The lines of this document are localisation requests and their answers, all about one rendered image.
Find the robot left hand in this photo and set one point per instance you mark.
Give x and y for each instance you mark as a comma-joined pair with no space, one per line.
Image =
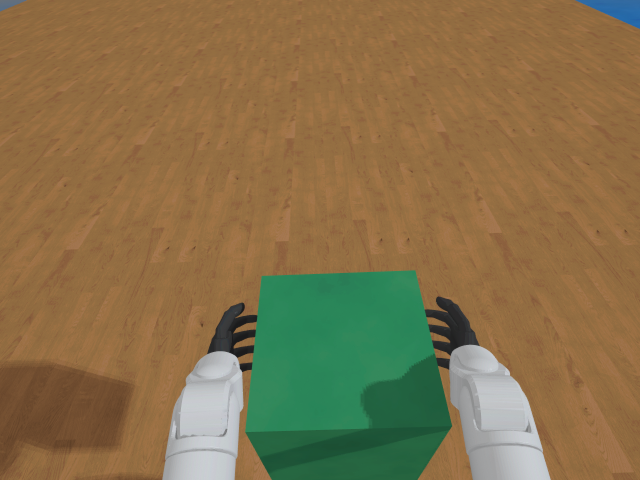
225,338

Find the left robot forearm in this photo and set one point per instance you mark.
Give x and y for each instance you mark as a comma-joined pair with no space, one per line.
204,431

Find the robot right hand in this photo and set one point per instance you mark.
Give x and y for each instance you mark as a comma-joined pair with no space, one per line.
459,333

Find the right robot forearm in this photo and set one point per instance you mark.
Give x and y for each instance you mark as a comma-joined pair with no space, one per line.
499,431

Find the carton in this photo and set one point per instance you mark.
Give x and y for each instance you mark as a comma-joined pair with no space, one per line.
345,383

